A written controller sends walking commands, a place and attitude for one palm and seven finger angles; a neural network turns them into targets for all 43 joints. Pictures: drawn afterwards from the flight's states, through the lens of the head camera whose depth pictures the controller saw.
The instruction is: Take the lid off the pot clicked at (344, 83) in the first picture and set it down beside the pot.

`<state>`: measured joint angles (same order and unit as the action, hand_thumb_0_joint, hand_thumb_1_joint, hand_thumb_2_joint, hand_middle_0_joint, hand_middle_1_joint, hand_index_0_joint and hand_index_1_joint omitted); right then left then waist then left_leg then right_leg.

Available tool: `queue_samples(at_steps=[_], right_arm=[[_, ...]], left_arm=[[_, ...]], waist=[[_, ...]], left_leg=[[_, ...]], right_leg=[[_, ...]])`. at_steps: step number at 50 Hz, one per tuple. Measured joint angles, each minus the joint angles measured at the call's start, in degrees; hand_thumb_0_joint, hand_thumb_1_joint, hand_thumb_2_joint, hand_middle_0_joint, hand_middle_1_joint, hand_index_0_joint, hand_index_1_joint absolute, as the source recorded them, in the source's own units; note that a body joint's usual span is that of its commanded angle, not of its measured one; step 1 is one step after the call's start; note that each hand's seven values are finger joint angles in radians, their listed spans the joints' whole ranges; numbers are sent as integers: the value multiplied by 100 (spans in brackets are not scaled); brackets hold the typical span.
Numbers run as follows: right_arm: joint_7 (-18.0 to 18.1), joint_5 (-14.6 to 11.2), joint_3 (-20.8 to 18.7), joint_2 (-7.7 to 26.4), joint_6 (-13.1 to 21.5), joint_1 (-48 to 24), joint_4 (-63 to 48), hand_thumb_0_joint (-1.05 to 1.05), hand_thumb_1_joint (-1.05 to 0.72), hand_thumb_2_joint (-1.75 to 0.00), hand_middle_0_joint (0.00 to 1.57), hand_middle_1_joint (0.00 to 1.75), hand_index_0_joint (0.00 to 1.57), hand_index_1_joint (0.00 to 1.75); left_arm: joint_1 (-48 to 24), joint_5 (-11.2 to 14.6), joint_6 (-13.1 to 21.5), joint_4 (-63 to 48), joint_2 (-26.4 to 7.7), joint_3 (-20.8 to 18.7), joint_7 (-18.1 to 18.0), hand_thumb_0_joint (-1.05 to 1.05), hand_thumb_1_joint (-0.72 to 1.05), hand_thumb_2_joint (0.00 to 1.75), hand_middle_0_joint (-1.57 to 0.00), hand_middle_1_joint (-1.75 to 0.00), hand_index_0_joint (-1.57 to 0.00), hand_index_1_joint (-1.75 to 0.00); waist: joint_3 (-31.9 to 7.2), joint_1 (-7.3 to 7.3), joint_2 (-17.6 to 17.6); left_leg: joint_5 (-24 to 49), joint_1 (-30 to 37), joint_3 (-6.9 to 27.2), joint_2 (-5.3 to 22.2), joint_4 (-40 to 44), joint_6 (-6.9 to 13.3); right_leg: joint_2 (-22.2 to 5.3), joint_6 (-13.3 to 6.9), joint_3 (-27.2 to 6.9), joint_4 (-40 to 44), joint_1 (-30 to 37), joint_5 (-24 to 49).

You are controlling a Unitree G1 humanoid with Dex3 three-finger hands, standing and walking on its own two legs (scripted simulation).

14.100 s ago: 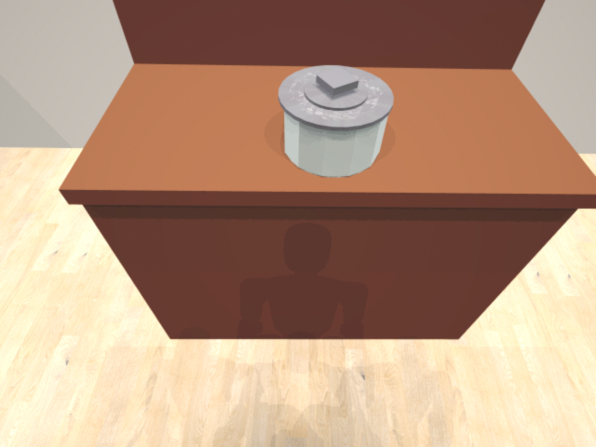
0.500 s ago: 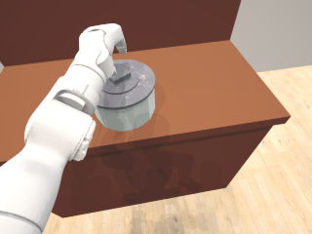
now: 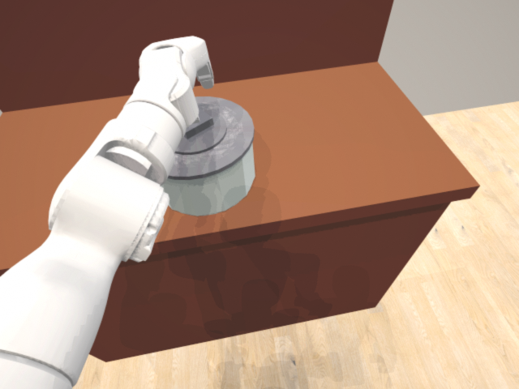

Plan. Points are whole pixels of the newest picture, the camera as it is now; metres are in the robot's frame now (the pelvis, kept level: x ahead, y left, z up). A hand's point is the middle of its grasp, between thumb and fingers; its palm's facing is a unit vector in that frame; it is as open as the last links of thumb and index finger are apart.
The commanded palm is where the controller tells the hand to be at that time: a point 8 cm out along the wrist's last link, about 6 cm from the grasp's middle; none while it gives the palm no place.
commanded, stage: move the open hand above the knob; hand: left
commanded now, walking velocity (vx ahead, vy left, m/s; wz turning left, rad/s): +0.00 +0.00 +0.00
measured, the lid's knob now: (190, 121) +0.52 +0.08 +0.14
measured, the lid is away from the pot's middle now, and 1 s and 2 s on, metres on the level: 0.00 0.00 0.00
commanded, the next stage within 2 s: lower the open fingers around the knob in 0.90 s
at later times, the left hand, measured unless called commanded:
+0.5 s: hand (181, 100) +0.49 +0.08 +0.20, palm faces -0.27 -0.08 -0.96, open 10.3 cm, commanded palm +0.49 +0.07 +0.26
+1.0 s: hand (187, 99) +0.49 +0.06 +0.21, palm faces -0.27 -0.08 -0.96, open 10.3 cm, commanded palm +0.48 +0.07 +0.26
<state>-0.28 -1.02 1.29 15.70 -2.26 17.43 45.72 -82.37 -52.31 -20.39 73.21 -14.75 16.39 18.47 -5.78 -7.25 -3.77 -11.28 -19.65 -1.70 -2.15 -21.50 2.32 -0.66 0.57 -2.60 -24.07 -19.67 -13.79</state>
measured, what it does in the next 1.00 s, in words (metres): stands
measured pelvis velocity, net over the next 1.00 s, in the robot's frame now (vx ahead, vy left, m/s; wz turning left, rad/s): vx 0.00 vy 0.00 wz -0.01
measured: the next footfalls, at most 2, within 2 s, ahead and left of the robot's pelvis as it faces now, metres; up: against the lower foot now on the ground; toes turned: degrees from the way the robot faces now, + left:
none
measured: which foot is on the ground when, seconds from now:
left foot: down 0.00-1.00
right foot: down 0.00-1.00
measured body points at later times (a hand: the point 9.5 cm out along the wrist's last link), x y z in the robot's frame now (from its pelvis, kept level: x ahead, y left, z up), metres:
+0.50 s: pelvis +0.00 +0.00 +0.00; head +0.03 -0.02 +0.45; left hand +0.50 +0.08 +0.26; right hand +0.05 -0.26 -0.14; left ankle -0.02 +0.10 -0.74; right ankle -0.03 -0.13 -0.74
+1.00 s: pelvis +0.00 +0.00 +0.00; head +0.02 -0.03 +0.45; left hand +0.49 +0.07 +0.26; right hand +0.03 -0.26 -0.14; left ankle -0.02 +0.10 -0.74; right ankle -0.03 -0.13 -0.74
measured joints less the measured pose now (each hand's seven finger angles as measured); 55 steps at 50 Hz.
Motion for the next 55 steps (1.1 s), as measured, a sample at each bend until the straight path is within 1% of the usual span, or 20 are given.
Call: queue_samples(at_steps=[4,7,11,14,18,21,27,33,38,42,46,51,53,55], right_arm=[[21,11,-33,46,15,133,31,1,-91,-90,20,30,20,29],[12,7,-65,71,35,195,56,1,-91,-90,20,30,20,29],[-15,11,-105,84,76,231,64,1,-91,-90,20,30,20,29],[-23,25,-102,85,81,185,57,1,-91,-90,20,30,20,29],[-30,1,-86,67,70,72,5,1,-91,-90,20,30,20,29],[-55,2,-105,42,91,13,-33,1,-91,-90,20,30,20,29],[-78,3,-56,-2,76,-155,-60,1,-91,-90,20,30,20,29],[-81,-12,-25,-41,43,-241,-79,1,-91,-90,20,30,20,29],[-67,-4,12,-42,-7,-222,-41,1,-91,-90,20,30,20,29],[-28,-3,18,-33,-20,-180,-30,1,-91,-90,20,30,20,29],[1,6,-13,-10,3,-63,-23,1,-91,-90,20,30,20,29],[14,-4,-27,29,-11,20,5,1,-91,-90,20,30,20,29],[23,0,-31,42,-21,19,34,1,-91,-90,20,30,20,29],[42,0,-27,59,-15,15,48,1,-91,-90,20,30,20,29]], left_arm=[[99,-10,49,-117,-83,-68,-1,0,-22,120,-81,-8,-80,-8],[123,-41,31,-108,-99,-23,-36,0,-22,120,-81,-8,-80,-8],[197,0,31,-233,-94,45,-18,0,-22,120,-81,-8,-80,-8],[239,5,51,-278,-86,-45,-15,0,-22,120,-81,-8,-80,-8],[250,2,-19,-268,-106,47,8,0,-22,120,-81,-8,-80,-8],[282,8,9,-366,-58,160,25,0,-22,120,-81,-8,-80,-8],[253,77,24,-370,73,151,20,0,-22,120,-81,-8,-80,-8],[169,71,-54,-298,152,230,-32,0,-22,120,-81,-8,-80,-8],[143,69,-90,-209,214,117,-55,0,-22,120,-81,-8,-80,-8],[116,58,-148,-159,181,76,-52,0,-22,120,-81,-8,-80,-8],[188,13,-77,-251,114,53,-39,0,-22,120,-81,-8,-80,-8],[252,40,-103,-261,52,50,-19,0,-22,120,-81,-8,-80,-8],[230,151,-195,-199,50,33,69,0,-22,120,-81,-8,-80,-8],[196,246,-305,-127,41,18,230,0,-22,120,-81,-8,-80,-8]], waist=[[-1,-11,3],[-7,-11,14],[-21,14,33],[-30,33,40],[-34,45,51],[-45,90,48],[-46,149,45],[-47,149,37],[-60,138,25],[-25,92,24],[-39,88,16],[-32,80,21],[-17,78,30],[-6,71,37]], left_leg=[[-2,26,-33,18,26,-1],[-13,32,-41,27,22,-5],[-14,42,-36,26,26,-6],[-24,65,-36,29,17,-6],[-28,68,-31,27,6,-4],[-19,64,-3,9,-3,-4],[-12,74,36,-13,-22,0],[5,58,42,-23,-23,-1],[9,88,26,-15,-9,-4],[20,91,11,-6,5,-7],[27,114,-16,9,32,-12],[18,153,-34,26,42,-17],[23,175,-34,26,56,-13],[32,197,-30,24,74,-4]], right_leg=[[19,-4,-34,32,15,16],[28,-6,-43,39,23,14],[27,-8,-38,41,35,9],[30,-8,-37,44,62,5],[27,-8,-33,35,69,3],[9,-4,-4,18,74,-9],[-12,0,35,-8,95,-21],[-22,0,41,-36,70,-19],[-14,-3,24,-30,88,-13],[-4,-8,9,-30,78,-1],[11,-13,-20,-9,88,12],[29,-19,-39,13,125,20],[29,-18,-39,26,146,25],[26,-15,-35,49,171,35]])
